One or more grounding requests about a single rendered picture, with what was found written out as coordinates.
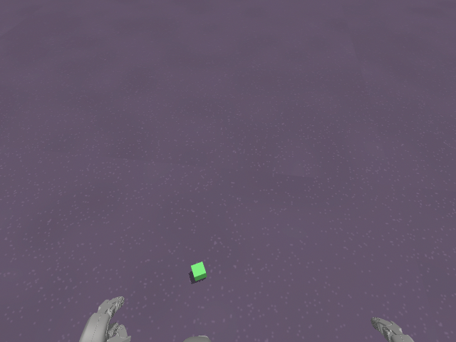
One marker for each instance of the cube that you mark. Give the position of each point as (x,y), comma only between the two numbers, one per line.
(198,271)

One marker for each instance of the right robot hand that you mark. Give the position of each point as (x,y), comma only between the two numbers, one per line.
(390,330)

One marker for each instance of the left robot hand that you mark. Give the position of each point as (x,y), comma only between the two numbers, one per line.
(97,328)

